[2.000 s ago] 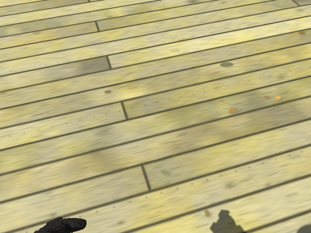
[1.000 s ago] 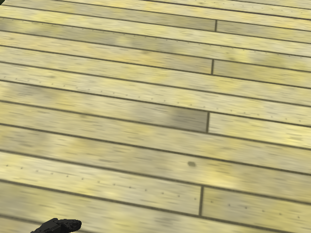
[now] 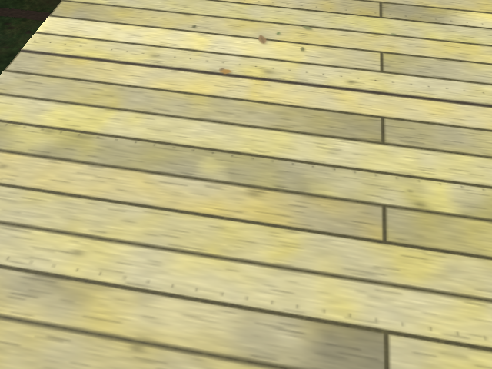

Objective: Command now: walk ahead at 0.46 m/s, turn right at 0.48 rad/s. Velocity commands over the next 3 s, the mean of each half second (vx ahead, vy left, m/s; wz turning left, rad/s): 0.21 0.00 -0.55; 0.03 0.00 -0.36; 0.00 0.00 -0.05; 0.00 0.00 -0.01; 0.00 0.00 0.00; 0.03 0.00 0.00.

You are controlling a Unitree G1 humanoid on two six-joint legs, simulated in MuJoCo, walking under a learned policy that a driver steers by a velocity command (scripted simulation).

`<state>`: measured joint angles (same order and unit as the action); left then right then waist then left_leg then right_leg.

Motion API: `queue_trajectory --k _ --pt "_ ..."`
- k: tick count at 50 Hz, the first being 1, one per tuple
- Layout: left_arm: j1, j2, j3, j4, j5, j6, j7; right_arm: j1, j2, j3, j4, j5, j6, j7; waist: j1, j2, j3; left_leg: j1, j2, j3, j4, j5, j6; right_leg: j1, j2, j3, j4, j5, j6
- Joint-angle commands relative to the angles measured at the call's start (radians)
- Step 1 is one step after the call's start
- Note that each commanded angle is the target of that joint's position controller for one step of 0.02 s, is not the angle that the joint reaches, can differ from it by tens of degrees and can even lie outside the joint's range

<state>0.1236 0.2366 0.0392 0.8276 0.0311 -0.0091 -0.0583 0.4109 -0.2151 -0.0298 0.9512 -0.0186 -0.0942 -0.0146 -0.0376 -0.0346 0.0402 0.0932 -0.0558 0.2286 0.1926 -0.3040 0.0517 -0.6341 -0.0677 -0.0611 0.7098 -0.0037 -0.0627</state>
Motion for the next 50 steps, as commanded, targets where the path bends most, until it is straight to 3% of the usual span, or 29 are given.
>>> queue_trajectory --k 1,3,4,5,6,7,8,9,10,11,12,14,16,20,24,28,31,32,33,34,35,36,37,38,40,45,50 --pt "-0.101 0.035 -0.001 -0.096 0.005 -0.017 -0.004 0.028 -0.144 -0.028 -0.020 -0.003 0.000 -0.015 0.008 0.091 0.071 -0.004 0.299 -0.027 0.046 0.796 0.063 0.027 0.044 -0.068 -0.083 -0.055 -0.043" --pt "0.007 0.050 0.008 -0.068 0.014 -0.022 0.006 0.009 -0.173 -0.036 -0.018 -0.003 0.012 -0.027 0.052 0.124 0.002 0.023 0.293 0.002 0.247 1.137 0.045 0.156 0.124 -0.114 -0.098 -0.142 -0.078" --pt "0.112 0.071 0.019 -0.040 0.019 -0.031 0.012 -0.001 -0.186 -0.040 -0.021 -0.001 0.020 -0.030 0.092 0.129 -0.060 0.001 0.289 0.004 0.414 1.150 0.038 0.271 0.155 -0.102 -0.135 -0.142 -0.101" --pt "0.242 0.103 0.036 0.000 0.031 -0.043 0.022 -0.019 -0.190 -0.041 -0.030 0.011 0.024 -0.029 0.157 0.099 -0.137 -0.092 0.263 0.013 0.645 0.976 0.014 0.462 0.159 -0.065 -0.240 -0.027 -0.134" --pt "0.320 0.203 0.065 0.012 0.032 -0.048 0.037 -0.001 -0.147 -0.032 -0.066 0.014 0.020 -0.023 0.167 -0.023 -0.239 -0.332 0.192 0.019 0.965 0.398 -0.022 0.716 -0.051 0.163 -0.199 0.274 -0.193" --pt "0.274 0.308 0.094 -0.018 0.003 -0.035 0.043 0.076 -0.087 -0.020 -0.119 0.041 0.023 -0.013 0.097 -0.219 -0.406 -0.686 -0.008 -0.100 1.343 -0.350 -0.069 1.013 -0.352 0.648 -0.204 0.744 -0.422" --pt "0.289 0.279 0.096 -0.031 -0.035 -0.016 0.053 -0.016 -0.152 -0.031 -0.119 0.011 0.026 -0.013 0.139 0.017 -0.411 -0.726 0.057 -0.258 1.338 -0.233 -0.066 0.945 -0.306 0.552 -0.244 0.745 -0.401" --pt "0.204 0.234 0.082 -0.035 -0.039 -0.010 0.062 -0.083 -0.128 -0.024 -0.146 0.020 0.022 -0.011 0.112 0.009 -0.260 -0.749 0.096 -0.262 1.278 -0.150 -0.064 0.797 -0.273 0.448 -0.287 0.665 -0.365" --pt "0.151 0.169 0.065 -0.037 -0.039 -0.004 0.064 -0.098 -0.125 -0.025 -0.142 0.012 0.022 -0.013 0.070 0.060 -0.135 -0.725 0.125 -0.256 1.176 -0.113 -0.068 0.643 -0.210 0.379 -0.339 0.590 -0.303" --pt "0.117 0.140 0.056 -0.041 -0.045 -0.002 0.068 -0.106 -0.129 -0.028 -0.148 -0.005 0.038 -0.013 0.040 0.058 -0.082 -0.687 0.140 -0.263 1.104 -0.099 -0.077 0.541 -0.159 0.329 -0.368 0.545 -0.266" --pt "0.101 0.124 0.050 -0.045 -0.042 -0.002 0.068 -0.077 -0.123 -0.028 -0.143 -0.019 0.062 -0.012 0.017 0.046 -0.074 -0.624 0.140 -0.259 1.058 -0.088 -0.087 0.464 -0.127 0.294 -0.386 0.534 -0.246" --pt "0.104 0.152 0.055 -0.046 -0.027 -0.012 0.060 -0.053 -0.100 -0.025 -0.146 -0.019 0.092 -0.011 -0.004 0.038 -0.102 -0.579 0.122 -0.247 0.993 -0.068 -0.102 0.412 -0.091 0.262 -0.381 0.584 -0.234" --pt "0.113 0.179 0.063 -0.051 -0.020 -0.015 0.057 -0.070 -0.096 -0.026 -0.160 -0.014 0.101 -0.012 -0.002 0.018 -0.126 -0.587 0.116 -0.245 0.931 -0.029 -0.110 0.406 -0.072 0.260 -0.377 0.563 -0.221" --pt "0.143 0.187 0.068 -0.060 -0.021 0.004 0.061 -0.178 -0.121 -0.032 -0.202 -0.011 0.116 -0.016 0.036 -0.031 -0.122 -0.639 0.116 -0.264 0.819 0.029 -0.119 0.422 -0.052 0.326 -0.393 0.292 -0.187" --pt "0.177 0.197 0.076 -0.068 -0.014 0.022 0.065 -0.264 -0.131 -0.031 -0.236 -0.004 0.121 -0.022 0.073 -0.053 -0.093 -0.667 0.100 -0.292 0.717 0.015 -0.116 0.468 -0.062 0.423 -0.390 0.097 -0.181" --pt "0.183 0.205 0.082 -0.079 -0.006 0.034 0.066 -0.289 -0.137 -0.026 -0.259 0.010 0.110 -0.029 0.084 -0.071 -0.083 -0.613 0.056 -0.303 0.613 -0.064 -0.095 0.499 -0.069 0.498 -0.332 0.179 -0.185" --pt "0.150 0.212 0.085 -0.091 -0.009 0.041 0.063 -0.247 -0.142 -0.023 -0.264 0.023 0.097 -0.034 0.062 -0.086 -0.089 -0.498 0.023 -0.306 0.464 -0.096 -0.070 0.502 -0.058 0.557 -0.284 0.288 -0.161" --pt "0.118 0.208 0.083 -0.096 -0.016 0.043 0.064 -0.197 -0.140 -0.021 -0.251 0.023 0.091 -0.035 0.030 -0.081 -0.091 -0.417 0.020 -0.296 0.346 -0.042 -0.060 0.482 -0.038 0.549 -0.261 0.267 -0.129" --pt "0.088 0.196 0.077 -0.105 -0.029 0.045 0.068 -0.146 -0.142 -0.022 -0.238 0.014 0.082 -0.039 -0.001 -0.065 -0.089 -0.300 0.040 -0.298 0.176 0.083 -0.048 0.422 0.002 0.527 -0.220 0.175 -0.080" --pt "0.114 0.140 0.061 -0.116 -0.034 0.042 0.071 -0.149 -0.200 -0.032 -0.242 -0.005 0.076 -0.048 0.024 0.068 -0.097 -0.205 0.200 -0.444 0.066 0.125 -0.008 0.335 0.080 0.436 -0.099 -0.070 -0.018" --pt "0.190 0.094 0.049 -0.129 -0.039 0.040 0.076 -0.232 -0.298 -0.046 -0.280 -0.006 0.083 -0.045 0.088 0.287 -0.090 -0.135 0.440 -0.718 0.064 0.479 0.109 0.152 0.268 0.233 0.049 -0.536 0.034" --pt "0.195 0.182 0.069 -0.098 -0.003 0.046 0.081 -0.169 -0.260 -0.045 -0.262 0.000 0.093 -0.036 0.045 0.221 -0.124 -0.180 0.475 -0.730 0.112 0.620 0.216 0.165 0.233 0.190 0.258 -0.647 0.048" --pt "0.187 0.193 0.076 -0.084 -0.003 0.050 0.080 -0.178 -0.202 -0.027 -0.263 0.005 0.093 -0.030 0.059 0.140 -0.097 -0.215 0.419 -0.645 0.123 0.633 0.215 0.176 0.215 0.219 0.338 -0.593 0.053" --pt "0.182 0.183 0.075 -0.071 -0.007 0.056 0.075 -0.230 -0.168 -0.018 -0.266 0.007 0.094 -0.026 0.080 0.112 -0.062 -0.248 0.346 -0.541 0.126 0.591 0.176 0.187 0.194 0.222 0.368 -0.524 0.065" --pt "0.179 0.165 0.068 -0.063 -0.012 0.067 0.060 -0.263 -0.161 -0.013 -0.271 0.001 0.092 -0.027 0.084 0.192 -0.063 -0.231 0.261 -0.432 0.136 0.631 0.130 0.189 0.199 0.208 0.384 -0.455 0.090" --pt "0.109 0.119 0.037 -0.051 -0.025 0.079 0.059 -0.192 -0.165 -0.012 -0.224 0.002 0.082 -0.020 0.037 0.193 -0.090 -0.153 0.252 -0.399 0.158 0.641 0.142 0.251 0.170 0.175 0.157 -0.447 0.118" --pt "0.092 0.110 0.016 -0.014 -0.036 0.078 0.074 -0.168 -0.199 -0.023 -0.180 -0.005 0.099 -0.007 0.021 0.225 -0.078 -0.193 0.247 -0.428 0.177 0.554 0.141 0.416 0.136 0.083 -0.169 -0.404 0.081"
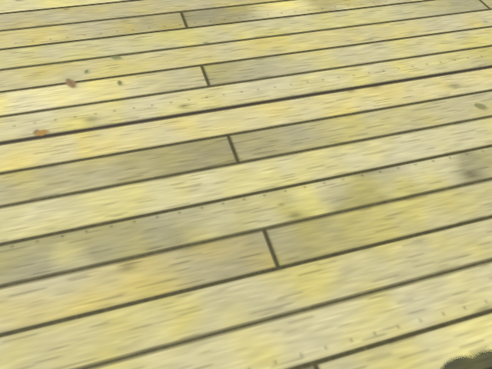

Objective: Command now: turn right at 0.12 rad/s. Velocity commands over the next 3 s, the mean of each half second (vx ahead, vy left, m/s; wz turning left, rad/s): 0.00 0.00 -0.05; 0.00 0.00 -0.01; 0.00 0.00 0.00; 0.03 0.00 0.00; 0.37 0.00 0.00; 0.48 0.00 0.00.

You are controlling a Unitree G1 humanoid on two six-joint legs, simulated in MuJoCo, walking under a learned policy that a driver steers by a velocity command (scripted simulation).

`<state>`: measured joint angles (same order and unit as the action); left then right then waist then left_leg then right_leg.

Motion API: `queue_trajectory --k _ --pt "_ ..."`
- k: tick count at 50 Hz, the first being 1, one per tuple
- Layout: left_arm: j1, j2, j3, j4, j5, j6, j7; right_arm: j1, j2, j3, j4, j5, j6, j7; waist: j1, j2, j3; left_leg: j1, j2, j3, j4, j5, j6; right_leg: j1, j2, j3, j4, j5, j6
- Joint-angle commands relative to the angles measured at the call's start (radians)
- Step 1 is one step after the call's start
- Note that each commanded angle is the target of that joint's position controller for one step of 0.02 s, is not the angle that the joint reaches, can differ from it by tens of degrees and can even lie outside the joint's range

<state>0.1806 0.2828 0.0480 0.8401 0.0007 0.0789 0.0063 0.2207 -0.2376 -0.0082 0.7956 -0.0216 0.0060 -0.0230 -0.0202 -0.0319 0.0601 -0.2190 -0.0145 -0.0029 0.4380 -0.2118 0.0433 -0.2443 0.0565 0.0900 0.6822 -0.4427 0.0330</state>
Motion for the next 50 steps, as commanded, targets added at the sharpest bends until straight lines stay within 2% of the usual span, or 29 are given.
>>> queue_trajectory --k 1,2,3,4,5,6,7,9,10,13,20,33,50 --pt "0.059 0.055 0.002 -0.009 -0.004 -0.017 0.013 0.012 -0.177 -0.045 -0.017 0.003 0.003 0.002 0.026 0.203 -0.096 0.099 0.196 -0.190 -0.049 0.452 0.131 0.084 0.008 -0.080 -0.266 0.130 -0.028" --pt "0.074 0.056 -0.002 0.006 0.002 -0.028 0.018 0.014 -0.173 -0.045 -0.007 0.006 0.004 0.001 0.039 0.173 -0.092 0.052 0.190 -0.188 -0.036 0.417 0.096 0.167 -0.015 -0.058 -0.398 0.274 -0.043" --pt "0.065 0.092 0.001 0.009 0.017 -0.042 0.025 0.027 -0.152 -0.039 -0.007 0.009 -0.001 0.003 0.027 0.119 -0.112 -0.019 0.179 -0.189 -0.028 0.316 0.049 0.260 -0.088 0.035 -0.419 0.336 -0.061" --pt "0.041 0.160 0.009 0.006 0.030 -0.052 0.030 0.046 -0.118 -0.032 -0.022 0.016 -0.008 0.009 -0.015 -0.024 -0.121 -0.075 0.099 -0.109 0.014 0.162 0.010 0.275 -0.218 0.171 -0.382 0.488 -0.106" --pt "-0.014 0.116 -0.006 0.015 0.014 -0.059 0.022 0.041 -0.086 -0.020 0.005 0.020 0.001 0.004 -0.021 -0.085 -0.089 0.040 0.052 -0.061 -0.055 -0.016 -0.004 0.105 -0.261 0.173 -0.374 0.505 -0.158" --pt "-0.050 0.075 -0.020 0.014 0.012 -0.066 0.017 0.027 -0.101 -0.022 0.025 0.011 0.006 0.000 -0.022 -0.077 -0.052 0.082 0.055 -0.070 -0.074 0.013 -0.012 0.062 -0.222 0.153 -0.387 0.397 -0.138" --pt "-0.048 0.069 -0.023 0.025 0.012 -0.070 0.018 0.012 -0.119 -0.029 0.041 0.007 0.007 0.002 -0.007 -0.069 -0.033 0.093 0.058 -0.078 -0.085 0.061 -0.012 0.052 -0.181 0.129 -0.395 0.325 -0.110" --pt "-0.001 0.083 -0.024 0.067 0.009 -0.075 0.028 0.020 -0.136 -0.035 0.067 0.007 0.005 0.007 0.001 -0.071 -0.014 0.106 0.078 -0.087 -0.087 0.134 -0.007 0.049 -0.146 0.104 -0.405 0.311 -0.089" --pt "0.015 0.085 -0.023 0.085 0.005 -0.077 0.030 0.032 -0.126 -0.032 0.085 0.008 0.002 0.008 0.001 -0.061 -0.017 0.101 0.084 -0.091 -0.094 0.143 -0.007 0.065 -0.139 0.094 -0.403 0.315 -0.087" --pt "0.026 0.069 -0.029 0.118 0.005 -0.079 0.030 0.039 -0.107 -0.025 0.133 0.009 0.000 0.005 0.005 -0.008 -0.006 0.088 0.083 -0.090 -0.111 0.119 -0.015 0.074 -0.140 0.091 -0.403 0.299 -0.094" --pt "0.036 0.061 -0.036 0.179 0.005 -0.085 0.032 0.044 -0.091 -0.018 0.213 0.009 0.001 0.001 0.005 0.025 -0.001 0.099 0.089 -0.094 -0.117 0.109 -0.018 0.052 -0.134 0.087 -0.416 0.268 -0.099" --pt "0.104 0.019 -0.053 0.260 0.006 -0.088 0.036 0.068 -0.062 -0.003 0.304 0.011 0.002 -0.008 0.007 0.029 -0.001 0.090 0.095 -0.094 -0.105 0.112 -0.013 0.051 -0.122 0.068 -0.402 0.302 -0.098" --pt "0.169 -0.028 -0.057 0.302 0.007 -0.090 0.042 0.095 -0.020 0.004 0.352 0.012 0.000 -0.016 0.012 0.033 0.010 0.071 0.095 -0.093 -0.092 0.125 -0.010 0.057 -0.119 0.053 -0.379 0.335 -0.095"
Over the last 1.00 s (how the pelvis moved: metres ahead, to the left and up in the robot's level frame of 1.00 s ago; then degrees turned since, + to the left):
0.22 0.02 0.01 -28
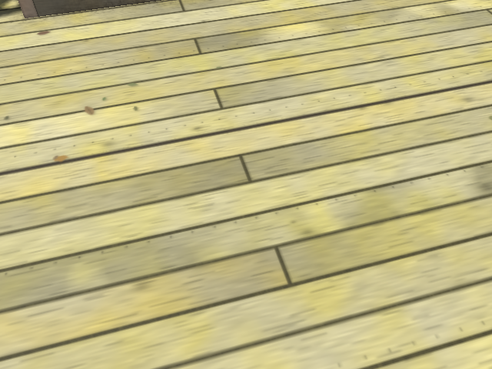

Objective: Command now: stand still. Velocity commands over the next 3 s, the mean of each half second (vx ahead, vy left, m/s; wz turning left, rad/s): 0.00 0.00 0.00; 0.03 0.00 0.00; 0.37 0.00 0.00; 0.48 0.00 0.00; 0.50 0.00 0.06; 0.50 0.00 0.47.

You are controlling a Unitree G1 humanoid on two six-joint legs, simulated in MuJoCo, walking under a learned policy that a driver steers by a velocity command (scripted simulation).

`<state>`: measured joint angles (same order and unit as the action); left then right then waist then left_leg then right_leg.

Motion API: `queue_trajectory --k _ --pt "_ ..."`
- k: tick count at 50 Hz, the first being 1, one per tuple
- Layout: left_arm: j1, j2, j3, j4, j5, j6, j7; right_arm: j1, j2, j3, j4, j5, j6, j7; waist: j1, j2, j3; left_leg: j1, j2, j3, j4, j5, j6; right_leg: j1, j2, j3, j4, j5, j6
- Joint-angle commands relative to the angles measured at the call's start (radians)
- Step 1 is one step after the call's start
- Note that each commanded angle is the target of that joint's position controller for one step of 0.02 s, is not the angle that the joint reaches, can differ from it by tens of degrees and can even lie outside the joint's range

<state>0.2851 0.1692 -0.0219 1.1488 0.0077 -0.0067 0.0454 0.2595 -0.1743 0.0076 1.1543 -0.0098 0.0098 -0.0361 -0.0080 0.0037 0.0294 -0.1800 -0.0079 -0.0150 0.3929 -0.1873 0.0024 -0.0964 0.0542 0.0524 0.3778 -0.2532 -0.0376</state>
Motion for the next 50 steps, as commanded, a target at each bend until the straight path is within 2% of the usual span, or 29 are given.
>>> queue_trajectory --k 1,44,45,46,48,49,50 --pt "0.067 0.083 0.013 -0.006 0.000 -0.004 0.003 0.058 -0.082 -0.012 -0.005 0.000 -0.004 -0.004 0.000 -0.003 0.041 0.032 0.088 -0.081 -0.046 0.101 0.031 -0.090 -0.116 0.091 -0.074 0.146 -0.025" --pt "0.140 0.029 0.020 0.003 0.002 -0.009 0.008 0.115 -0.033 -0.016 0.014 0.000 -0.008 -0.011 0.001 -0.006 0.059 0.025 0.086 -0.078 -0.035 0.112 0.033 -0.088 -0.119 0.079 -0.059 0.160 -0.022" --pt "0.148 0.023 0.018 0.005 0.003 -0.009 0.008 0.120 -0.026 -0.014 0.016 -0.001 -0.007 -0.010 0.003 -0.007 0.040 0.032 0.078 -0.075 -0.041 0.045 0.034 -0.082 -0.113 0.079 -0.074 0.078 -0.025" --pt "0.150 0.032 0.023 0.004 0.005 -0.007 0.007 0.115 -0.031 -0.016 0.013 -0.003 -0.005 -0.009 0.005 -0.013 0.051 0.019 0.061 -0.066 -0.031 -0.044 0.037 -0.094 -0.102 0.082 -0.083 -0.029 -0.032" --pt "0.161 0.073 0.042 -0.004 0.006 0.001 0.005 0.102 -0.041 -0.025 -0.007 -0.008 -0.001 -0.003 0.015 -0.060 0.087 -0.056 0.004 -0.023 0.054 -0.281 0.058 -0.129 -0.102 0.127 -0.097 -0.340 -0.075" --pt "0.184 0.086 0.050 -0.007 0.007 0.005 0.002 0.083 -0.037 -0.027 -0.023 -0.014 -0.001 0.003 0.030 -0.085 0.128 -0.139 -0.018 -0.007 0.112 -0.353 0.063 -0.135 -0.133 0.187 -0.126 -0.475 -0.105" --pt "0.223 0.099 0.057 -0.003 0.005 0.005 0.001 0.054 -0.018 -0.023 -0.046 -0.020 -0.006 0.009 0.051 -0.122 0.162 -0.222 -0.037 0.023 0.193 -0.356 0.062 -0.119 -0.190 0.276 -0.176 -0.575 -0.141"
Over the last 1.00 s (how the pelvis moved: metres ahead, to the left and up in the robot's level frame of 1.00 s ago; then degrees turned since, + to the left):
0.00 -0.02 0.00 0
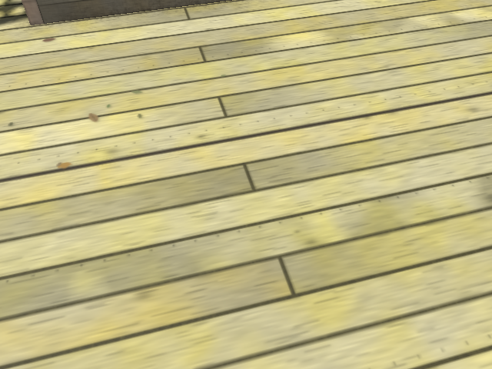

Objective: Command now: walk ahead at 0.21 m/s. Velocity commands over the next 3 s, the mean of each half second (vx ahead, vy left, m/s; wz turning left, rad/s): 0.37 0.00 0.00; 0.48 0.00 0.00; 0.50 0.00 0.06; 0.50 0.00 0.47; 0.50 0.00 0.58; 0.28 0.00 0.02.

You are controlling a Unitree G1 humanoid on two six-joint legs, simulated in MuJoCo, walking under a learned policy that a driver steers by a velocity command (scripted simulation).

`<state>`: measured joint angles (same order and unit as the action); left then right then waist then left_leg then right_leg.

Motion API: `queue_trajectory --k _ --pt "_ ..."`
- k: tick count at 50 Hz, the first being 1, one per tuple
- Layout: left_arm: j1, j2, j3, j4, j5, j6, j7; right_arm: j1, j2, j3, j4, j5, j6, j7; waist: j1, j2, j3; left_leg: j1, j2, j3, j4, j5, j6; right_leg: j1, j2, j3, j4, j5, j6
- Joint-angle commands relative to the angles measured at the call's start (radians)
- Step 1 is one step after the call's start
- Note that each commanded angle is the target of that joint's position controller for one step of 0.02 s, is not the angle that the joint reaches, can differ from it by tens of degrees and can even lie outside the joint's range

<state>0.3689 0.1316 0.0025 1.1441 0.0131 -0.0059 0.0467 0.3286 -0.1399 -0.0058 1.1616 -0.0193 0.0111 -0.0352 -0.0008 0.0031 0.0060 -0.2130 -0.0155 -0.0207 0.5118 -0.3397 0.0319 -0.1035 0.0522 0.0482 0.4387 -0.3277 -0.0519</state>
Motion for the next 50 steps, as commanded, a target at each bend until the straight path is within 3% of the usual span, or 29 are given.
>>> queue_trajectory --k 1,3,5,6,8,9,10,11,12,13,15,19,23,26,28,30,31,32,33,34,35,36,38,40,42,45,50 --pt "0.165 0.152 0.041 0.006 0.001 0.003 0.000 -0.038 -0.030 -0.005 -0.076 -0.020 -0.017 0.015 0.054 -0.158 0.216 -0.245 -0.023 0.070 0.152 -0.148 0.030 -0.097 -0.262 0.372 -0.280 -0.542 -0.166" --pt "0.158 0.155 0.050 -0.003 0.007 -0.009 -0.004 -0.079 -0.046 -0.010 -0.117 -0.021 -0.042 0.023 0.053 -0.143 0.239 -0.303 0.026 0.065 0.234 -0.100 0.036 -0.095 -0.323 0.433 -0.307 -0.454 -0.207" --pt "0.132 0.165 0.057 -0.016 0.011 -0.024 -0.009 -0.068 -0.059 -0.018 -0.141 -0.012 -0.065 0.035 0.028 -0.129 0.226 -0.279 0.044 0.062 0.179 -0.111 0.047 -0.080 -0.316 0.387 -0.271 -0.322 -0.203" --pt "0.103 0.161 0.059 -0.025 0.005 -0.030 -0.010 -0.030 -0.054 -0.021 -0.136 -0.004 -0.075 0.039 -0.001 -0.119 0.212 -0.184 0.032 0.080 0.098 -0.065 0.050 -0.114 -0.287 0.331 -0.240 -0.258 -0.183" --pt "0.020 0.141 0.055 -0.057 -0.003 -0.042 -0.015 0.180 -0.053 -0.036 -0.066 0.011 -0.086 0.037 -0.101 -0.059 0.157 0.199 -0.019 0.088 -0.074 0.033 0.051 -0.313 -0.185 0.192 -0.092 -0.128 -0.123" --pt "-0.014 0.089 0.040 -0.083 -0.001 -0.057 -0.023 0.307 -0.123 -0.058 -0.040 -0.003 -0.094 0.027 -0.156 0.120 0.110 0.361 0.143 -0.160 -0.224 -0.096 0.073 -0.428 -0.078 0.042 0.192 -0.045 -0.079" --pt "-0.004 0.050 0.032 -0.123 0.003 -0.066 -0.034 0.437 -0.236 -0.089 -0.008 0.008 -0.083 0.028 -0.166 0.342 0.054 0.441 0.362 -0.572 -0.374 -0.284 0.166 -0.593 0.029 -0.094 0.484 -0.188 -0.041" --pt "-0.036 0.120 0.046 -0.127 0.035 -0.063 -0.041 0.354 -0.173 -0.074 -0.021 0.003 -0.071 0.026 -0.103 0.164 0.135 0.331 0.388 -0.596 -0.375 -0.334 0.180 -0.635 -0.042 -0.044 0.653 -0.180 -0.051" --pt "-0.058 0.094 0.043 -0.131 0.035 -0.068 -0.051 0.246 -0.144 -0.064 -0.063 -0.001 -0.074 0.030 -0.063 0.057 0.183 0.242 0.360 -0.511 -0.380 -0.283 0.172 -0.638 -0.083 -0.021 0.698 -0.079 -0.056" --pt "-0.056 0.070 0.037 -0.126 0.022 -0.076 -0.060 0.177 -0.134 -0.059 -0.088 -0.004 -0.081 0.031 -0.033 0.021 0.183 0.199 0.319 -0.412 -0.392 -0.154 0.160 -0.607 -0.109 -0.015 0.691 0.008 -0.050" --pt "-0.055 0.079 0.044 -0.124 0.024 -0.071 -0.071 0.156 -0.098 -0.042 -0.093 0.000 -0.099 0.027 -0.004 0.025 0.149 0.199 0.251 -0.260 -0.398 0.070 0.136 -0.570 -0.128 -0.038 0.653 0.084 -0.030" --pt "-0.126 0.082 0.052 -0.155 0.020 -0.046 -0.075 0.265 -0.087 -0.025 -0.048 0.005 -0.113 0.021 -0.006 0.072 0.108 0.272 0.207 -0.101 -0.341 0.534 0.120 -0.621 -0.101 -0.109 0.616 0.129 -0.008" --pt "-0.340 0.062 0.038 -0.240 0.010 -0.041 -0.077 0.274 -0.084 -0.010 -0.048 0.002 -0.115 0.016 -0.032 0.087 0.154 0.211 0.175 -0.033 -0.354 0.680 0.114 -0.590 -0.068 -0.171 0.384 0.206 0.000" --pt "-0.407 0.066 0.030 -0.271 0.001 -0.041 -0.075 0.283 -0.107 -0.011 -0.042 0.001 -0.122 0.009 -0.036 0.109 0.156 0.204 0.186 -0.007 -0.344 0.807 0.113 -0.464 -0.032 -0.210 0.214 0.239 -0.028" --pt "-0.355 0.099 0.041 -0.266 0.000 -0.044 -0.064 0.260 -0.131 -0.016 -0.042 0.001 -0.128 0.006 0.005 0.116 0.113 0.240 0.204 0.011 -0.257 1.037 0.105 -0.350 0.002 -0.214 0.175 0.222 -0.068" --pt "-0.151 0.143 0.065 -0.204 -0.002 -0.055 -0.051 0.226 -0.156 -0.024 -0.047 -0.001 -0.126 0.002 0.096 0.119 0.003 0.276 0.210 0.022 -0.023 1.175 0.098 -0.157 0.037 -0.192 0.140 0.189 -0.109" --pt "-0.006 0.161 0.079 -0.156 0.003 -0.062 -0.043 0.200 -0.166 -0.028 -0.053 0.005 -0.122 0.005 0.164 0.103 -0.063 0.218 0.190 0.038 0.163 1.074 0.093 0.016 0.021 -0.172 0.058 0.225 -0.129" --pt "0.134 0.229 0.101 -0.126 0.028 -0.066 -0.035 0.205 -0.132 -0.020 -0.074 0.010 -0.120 0.014 0.203 0.025 -0.151 0.044 0.142 0.063 0.443 0.741 0.090 0.223 -0.158 0.028 0.023 0.050 -0.170" --pt "0.145 0.300 0.114 -0.136 0.048 -0.064 -0.042 0.325 0.001 -0.002 -0.091 0.028 -0.113 0.027 0.105 -0.177 -0.244 -0.289 -0.047 0.073 0.844 -0.174 0.062 0.433 -0.466 0.559 -0.064 0.006 -0.322" --pt "0.068 0.266 0.112 -0.137 0.003 -0.054 -0.052 0.245 -0.108 -0.030 -0.101 0.015 -0.105 0.029 0.110 -0.068 -0.205 -0.401 -0.029 -0.036 0.922 -0.121 0.080 0.348 -0.438 0.676 -0.201 -0.200 -0.338" --pt "-0.052 0.204 0.094 -0.159 -0.008 -0.058 -0.054 0.129 -0.131 -0.038 -0.146 0.007 -0.107 0.033 0.066 -0.048 -0.033 -0.450 0.031 -0.034 0.875 -0.014 0.088 0.191 -0.411 0.516 -0.243 -0.234 -0.293" --pt "-0.102 0.144 0.078 -0.163 -0.005 -0.069 -0.059 0.078 -0.122 -0.040 -0.158 0.001 -0.111 0.036 0.042 0.007 0.040 -0.411 0.062 -0.031 0.814 0.047 0.088 0.060 -0.368 0.409 -0.277 -0.102 -0.258" --pt "-0.081 0.085 0.056 -0.134 0.001 -0.090 -0.049 0.106 -0.078 -0.039 -0.146 -0.017 -0.090 0.042 -0.023 0.011 0.062 -0.291 0.098 -0.031 0.720 0.071 0.067 -0.079 -0.287 0.233 -0.294 0.121 -0.199" --pt "-0.025 0.096 0.051 -0.109 0.001 -0.106 -0.042 0.109 -0.051 -0.039 -0.150 -0.020 -0.071 0.050 -0.042 -0.010 0.061 -0.273 0.102 -0.010 0.659 0.075 0.046 -0.099 -0.259 0.151 -0.299 0.263 -0.186" --pt "0.017 0.128 0.053 -0.099 -0.001 -0.113 -0.041 0.036 -0.065 -0.043 -0.179 -0.021 -0.056 0.056 -0.043 -0.029 0.080 -0.336 0.116 0.016 0.597 0.120 0.030 -0.090 -0.241 0.095 -0.317 0.316 -0.177" --pt "0.078 0.136 0.047 -0.094 -0.003 -0.110 -0.043 -0.126 -0.085 -0.045 -0.237 -0.015 -0.050 0.063 -0.008 -0.041 0.108 -0.436 0.126 0.053 0.461 0.236 0.008 -0.042 -0.217 0.046 -0.334 0.409 -0.152" --pt "0.177 0.131 0.036 -0.076 -0.004 -0.110 -0.038 -0.317 -0.068 -0.031 -0.298 0.001 -0.056 0.067 0.048 -0.068 0.107 -0.416 0.081 0.113 0.194 0.357 0.003 0.060 -0.199 -0.013 -0.307 0.594 -0.112"
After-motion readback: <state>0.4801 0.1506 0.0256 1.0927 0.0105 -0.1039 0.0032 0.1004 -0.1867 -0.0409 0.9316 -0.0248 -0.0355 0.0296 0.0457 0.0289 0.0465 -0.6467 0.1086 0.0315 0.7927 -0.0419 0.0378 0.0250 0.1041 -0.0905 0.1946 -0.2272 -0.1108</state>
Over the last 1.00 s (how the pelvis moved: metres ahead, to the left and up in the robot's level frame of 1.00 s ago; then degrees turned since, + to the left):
0.02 0.00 0.00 0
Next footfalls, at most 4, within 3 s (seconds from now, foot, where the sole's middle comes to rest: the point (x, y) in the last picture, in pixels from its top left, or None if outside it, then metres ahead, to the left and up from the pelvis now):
0.64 right None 0.43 -0.02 -0.78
1.18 left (214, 299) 0.75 0.13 -0.78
1.74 right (265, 217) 1.07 -0.03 -0.78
2.28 left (187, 181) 1.24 0.25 -0.78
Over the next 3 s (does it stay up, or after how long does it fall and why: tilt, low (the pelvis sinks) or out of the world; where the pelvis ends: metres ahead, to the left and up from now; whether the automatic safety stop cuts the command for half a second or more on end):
stays up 1.41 0.29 0.00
